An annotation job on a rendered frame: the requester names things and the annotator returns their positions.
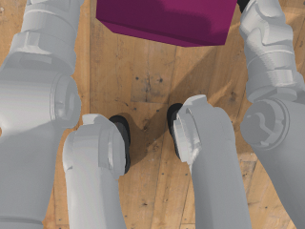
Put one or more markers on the right robot upper arm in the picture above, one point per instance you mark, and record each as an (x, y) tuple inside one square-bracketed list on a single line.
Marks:
[(275, 129)]

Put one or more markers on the carton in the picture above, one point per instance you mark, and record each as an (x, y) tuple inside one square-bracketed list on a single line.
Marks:
[(183, 23)]

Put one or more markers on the left robot forearm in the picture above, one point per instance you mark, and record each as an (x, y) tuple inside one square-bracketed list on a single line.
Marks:
[(47, 37)]

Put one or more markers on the left robot foot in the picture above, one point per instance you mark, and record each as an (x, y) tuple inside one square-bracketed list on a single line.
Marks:
[(124, 129)]

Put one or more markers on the right robot forearm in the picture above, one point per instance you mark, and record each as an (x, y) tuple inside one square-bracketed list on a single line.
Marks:
[(270, 55)]

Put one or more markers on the robot right hand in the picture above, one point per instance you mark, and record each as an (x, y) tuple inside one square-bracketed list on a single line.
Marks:
[(242, 4)]

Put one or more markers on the left robot upper arm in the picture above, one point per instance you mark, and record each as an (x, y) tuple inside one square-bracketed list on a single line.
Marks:
[(36, 107)]

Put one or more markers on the right robot shin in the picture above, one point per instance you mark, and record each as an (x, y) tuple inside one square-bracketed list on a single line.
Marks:
[(225, 121)]

